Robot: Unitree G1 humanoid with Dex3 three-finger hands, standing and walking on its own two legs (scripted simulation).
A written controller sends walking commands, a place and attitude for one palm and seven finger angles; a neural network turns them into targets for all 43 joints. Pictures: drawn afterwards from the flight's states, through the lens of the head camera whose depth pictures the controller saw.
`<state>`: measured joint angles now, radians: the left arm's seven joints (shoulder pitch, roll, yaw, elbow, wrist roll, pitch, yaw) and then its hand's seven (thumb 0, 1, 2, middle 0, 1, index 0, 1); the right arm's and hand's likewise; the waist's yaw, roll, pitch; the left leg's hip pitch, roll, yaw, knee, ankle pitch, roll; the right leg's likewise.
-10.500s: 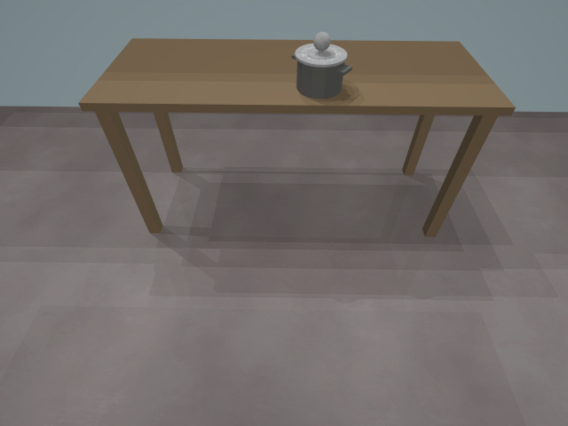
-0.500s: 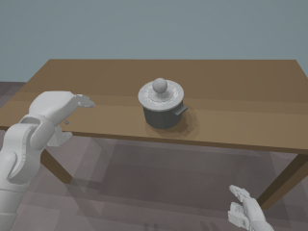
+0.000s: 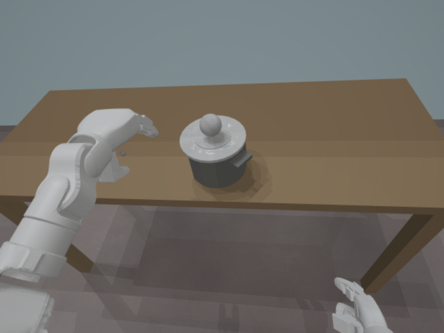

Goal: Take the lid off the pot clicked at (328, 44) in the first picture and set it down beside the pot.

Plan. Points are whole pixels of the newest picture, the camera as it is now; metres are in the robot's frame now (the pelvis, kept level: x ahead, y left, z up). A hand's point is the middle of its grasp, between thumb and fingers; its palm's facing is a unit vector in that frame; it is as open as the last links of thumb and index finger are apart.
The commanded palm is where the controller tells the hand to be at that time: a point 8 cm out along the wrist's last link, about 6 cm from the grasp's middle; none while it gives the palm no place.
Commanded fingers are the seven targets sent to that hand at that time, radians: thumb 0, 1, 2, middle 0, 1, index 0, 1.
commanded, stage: move the open hand above the knob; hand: left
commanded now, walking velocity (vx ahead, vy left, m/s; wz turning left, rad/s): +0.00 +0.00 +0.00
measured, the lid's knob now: (210, 125) +0.55 +0.07 +0.07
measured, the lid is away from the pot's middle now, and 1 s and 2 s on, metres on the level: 0.00 0.00 0.00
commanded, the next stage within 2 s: lower the open fingers around the knob in 1.96 s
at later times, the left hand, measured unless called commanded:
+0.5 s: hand (165, 125) +0.44 +0.13 +0.16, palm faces -0.20 -0.02 -0.98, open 10.5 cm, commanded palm +0.43 +0.13 +0.22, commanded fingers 0.00 -0.38 1.50 -0.81 -0.08 -0.81 -0.08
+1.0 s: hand (196, 106) +0.50 +0.08 +0.16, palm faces -0.24 -0.01 -0.97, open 10.5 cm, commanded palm +0.50 +0.08 +0.22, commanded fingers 0.00 -0.38 1.50 -0.81 -0.08 -0.81 -0.08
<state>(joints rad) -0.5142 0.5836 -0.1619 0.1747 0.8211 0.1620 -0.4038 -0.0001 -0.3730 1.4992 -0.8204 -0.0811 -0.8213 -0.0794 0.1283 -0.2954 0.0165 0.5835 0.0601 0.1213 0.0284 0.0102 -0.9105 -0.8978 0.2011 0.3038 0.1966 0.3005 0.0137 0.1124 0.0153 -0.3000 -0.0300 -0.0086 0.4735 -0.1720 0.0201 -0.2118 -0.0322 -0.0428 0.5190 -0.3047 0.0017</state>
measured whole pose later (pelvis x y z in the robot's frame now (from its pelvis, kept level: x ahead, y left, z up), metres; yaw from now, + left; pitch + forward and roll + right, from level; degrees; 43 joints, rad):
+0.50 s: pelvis +0.02 -0.01 +0.00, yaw +0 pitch +3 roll +1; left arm -0.77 0.46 -0.28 0.42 0.86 0.25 -0.37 0.00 -0.37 1.50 -0.82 -0.08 -0.82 -0.08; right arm 0.13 -0.29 0.01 0.61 0.07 0.15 0.04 0.01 -0.91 -0.90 0.20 0.30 0.20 0.30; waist -0.02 0.10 -0.02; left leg -0.33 -0.03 0.00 0.49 -0.20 0.02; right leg -0.25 -0.03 -0.03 0.55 -0.34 0.00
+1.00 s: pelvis +0.02 +0.00 +0.00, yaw -1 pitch +6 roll +1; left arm -1.09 0.33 -0.35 0.83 0.88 0.29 -0.31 0.00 -0.37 1.50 -0.82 -0.08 -0.82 -0.08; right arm 0.20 -0.28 0.00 0.68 0.06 0.14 0.02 0.01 -0.91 -0.90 0.20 0.30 0.20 0.30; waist -0.07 0.08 -0.04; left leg -0.38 -0.03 0.01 0.49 -0.20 0.02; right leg -0.30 -0.03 -0.02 0.54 -0.33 0.00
